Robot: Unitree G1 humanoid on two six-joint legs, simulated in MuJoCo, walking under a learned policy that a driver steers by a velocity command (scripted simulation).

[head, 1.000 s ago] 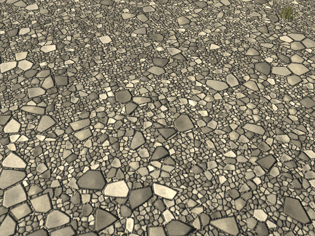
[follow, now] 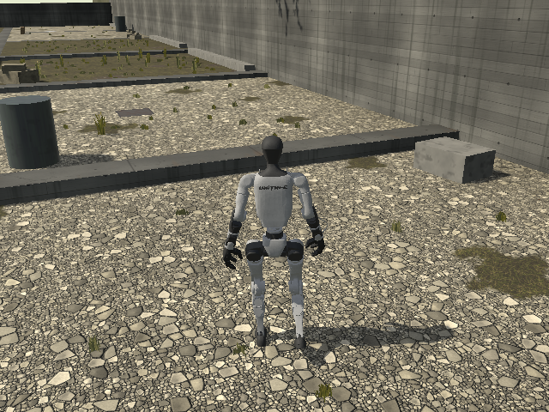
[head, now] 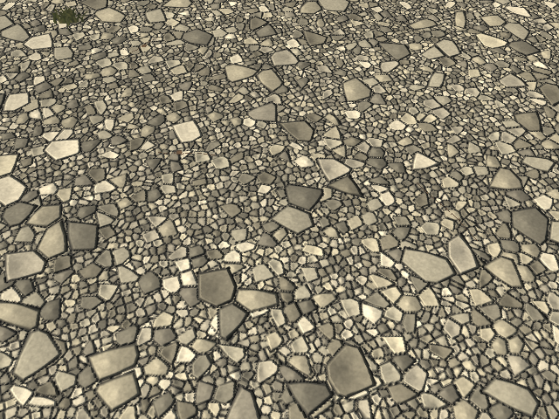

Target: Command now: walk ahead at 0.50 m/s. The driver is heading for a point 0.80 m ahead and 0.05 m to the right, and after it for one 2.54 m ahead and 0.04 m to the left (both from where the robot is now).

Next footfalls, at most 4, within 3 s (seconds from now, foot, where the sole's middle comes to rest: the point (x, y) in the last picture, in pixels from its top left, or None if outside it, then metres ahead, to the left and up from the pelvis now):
0.44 right None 0.42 -0.15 -0.77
1.02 left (252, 316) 0.73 0.09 -0.77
1.46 right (338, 288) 0.82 -0.14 -0.77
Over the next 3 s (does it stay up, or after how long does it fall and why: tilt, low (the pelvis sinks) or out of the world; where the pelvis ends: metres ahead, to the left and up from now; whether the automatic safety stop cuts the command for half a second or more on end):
stays up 0.74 -0.02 0.00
